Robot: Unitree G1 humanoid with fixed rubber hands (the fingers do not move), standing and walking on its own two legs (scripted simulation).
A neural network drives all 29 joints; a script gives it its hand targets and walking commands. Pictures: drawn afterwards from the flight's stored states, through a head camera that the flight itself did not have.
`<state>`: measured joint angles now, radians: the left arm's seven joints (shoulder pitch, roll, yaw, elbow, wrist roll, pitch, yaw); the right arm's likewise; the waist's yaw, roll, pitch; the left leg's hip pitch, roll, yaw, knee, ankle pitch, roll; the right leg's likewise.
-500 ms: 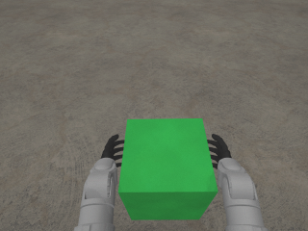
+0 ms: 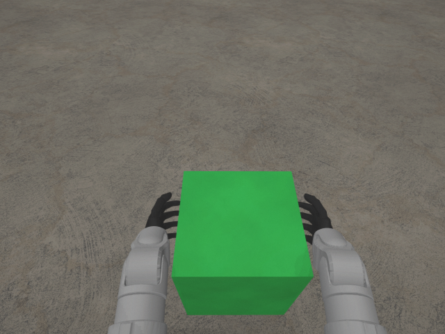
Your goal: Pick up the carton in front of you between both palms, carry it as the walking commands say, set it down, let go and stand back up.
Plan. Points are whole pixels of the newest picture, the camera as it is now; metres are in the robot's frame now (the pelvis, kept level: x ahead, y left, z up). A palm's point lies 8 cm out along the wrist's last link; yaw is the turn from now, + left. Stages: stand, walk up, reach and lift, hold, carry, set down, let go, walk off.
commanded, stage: hold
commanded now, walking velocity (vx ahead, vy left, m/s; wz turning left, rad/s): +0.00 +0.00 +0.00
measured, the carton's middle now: (236, 247) +0.30 +0.00 -0.05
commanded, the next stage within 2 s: set down in 0.42 s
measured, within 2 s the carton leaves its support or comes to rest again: neither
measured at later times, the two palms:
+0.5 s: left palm (140, 222) +0.30 +0.18 +0.04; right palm (304, 227) +0.29 -0.12 +0.05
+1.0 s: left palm (152, 242) +0.35 +0.19 -0.12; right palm (278, 237) +0.35 -0.11 -0.11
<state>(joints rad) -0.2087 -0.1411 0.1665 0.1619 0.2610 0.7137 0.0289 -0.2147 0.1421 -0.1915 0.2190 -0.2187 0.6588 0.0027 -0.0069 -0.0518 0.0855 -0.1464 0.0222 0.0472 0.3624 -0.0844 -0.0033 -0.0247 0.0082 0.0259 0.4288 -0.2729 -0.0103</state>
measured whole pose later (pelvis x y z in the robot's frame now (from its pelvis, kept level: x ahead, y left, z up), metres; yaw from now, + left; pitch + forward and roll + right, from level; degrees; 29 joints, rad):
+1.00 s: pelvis -0.02 +0.01 -0.05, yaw +0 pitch +16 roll -1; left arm -0.61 -0.08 0.44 0.55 0.35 0.23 -0.06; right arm -0.60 0.21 -0.46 0.56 -0.32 0.19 -0.03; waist 0.04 -0.06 0.14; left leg -0.88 0.03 0.00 0.79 -0.18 0.01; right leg -0.75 0.04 0.02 0.86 -0.39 0.00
